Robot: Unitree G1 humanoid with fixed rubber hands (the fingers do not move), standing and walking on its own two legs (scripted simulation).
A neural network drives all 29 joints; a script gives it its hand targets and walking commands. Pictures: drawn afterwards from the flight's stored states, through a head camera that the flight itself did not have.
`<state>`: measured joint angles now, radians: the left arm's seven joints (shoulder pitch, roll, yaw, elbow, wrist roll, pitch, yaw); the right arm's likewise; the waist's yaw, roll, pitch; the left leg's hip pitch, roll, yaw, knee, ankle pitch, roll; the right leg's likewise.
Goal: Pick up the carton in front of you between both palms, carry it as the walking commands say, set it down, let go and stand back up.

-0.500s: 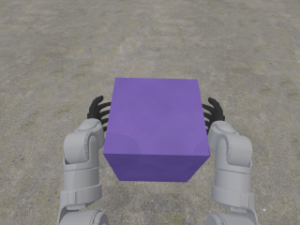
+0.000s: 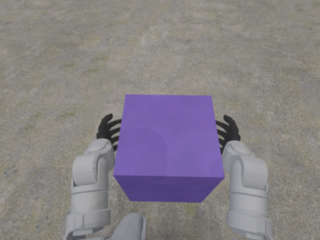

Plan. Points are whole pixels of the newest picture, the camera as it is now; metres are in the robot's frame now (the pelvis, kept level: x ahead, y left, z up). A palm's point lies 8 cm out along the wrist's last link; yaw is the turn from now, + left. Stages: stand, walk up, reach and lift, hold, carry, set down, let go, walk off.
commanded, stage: carry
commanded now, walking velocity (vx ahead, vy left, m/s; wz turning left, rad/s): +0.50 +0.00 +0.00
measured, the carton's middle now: (166, 153) +0.32 +0.02 -0.01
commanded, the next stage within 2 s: none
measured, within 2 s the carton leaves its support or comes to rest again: neither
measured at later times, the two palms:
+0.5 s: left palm (126, 50) +0.62 +0.16 +0.11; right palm (223, 55) +0.59 -0.14 +0.12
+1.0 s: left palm (150, 20) +0.83 +0.11 +0.10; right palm (228, 21) +0.84 -0.19 +0.09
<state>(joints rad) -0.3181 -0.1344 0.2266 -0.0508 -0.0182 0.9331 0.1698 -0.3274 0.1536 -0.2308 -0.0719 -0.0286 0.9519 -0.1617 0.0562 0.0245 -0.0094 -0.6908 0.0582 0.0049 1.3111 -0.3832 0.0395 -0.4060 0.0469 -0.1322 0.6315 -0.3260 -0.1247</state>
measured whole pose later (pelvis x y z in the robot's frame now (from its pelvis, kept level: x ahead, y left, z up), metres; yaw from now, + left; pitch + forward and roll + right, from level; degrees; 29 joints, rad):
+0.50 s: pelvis +0.30 +0.04 +0.02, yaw -3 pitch +4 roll -2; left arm -0.29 -0.14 0.18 -0.16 0.02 0.97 0.16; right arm -0.28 0.12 -0.19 -0.17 0.01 0.96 -0.16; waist -0.03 0.01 -0.05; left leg -0.28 -0.01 0.16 0.37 -0.17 0.10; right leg -0.54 -0.05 -0.05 1.05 -0.31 0.00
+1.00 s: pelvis +0.61 -0.04 +0.02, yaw +1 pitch +3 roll +1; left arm 0.05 -0.13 0.04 -0.44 0.04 1.14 0.14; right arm 0.05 0.13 -0.05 -0.46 -0.04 1.15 -0.14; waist 0.02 0.02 -0.10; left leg -0.48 0.09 0.07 1.11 -0.28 0.01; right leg -0.28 -0.02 -0.24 0.37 -0.16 -0.08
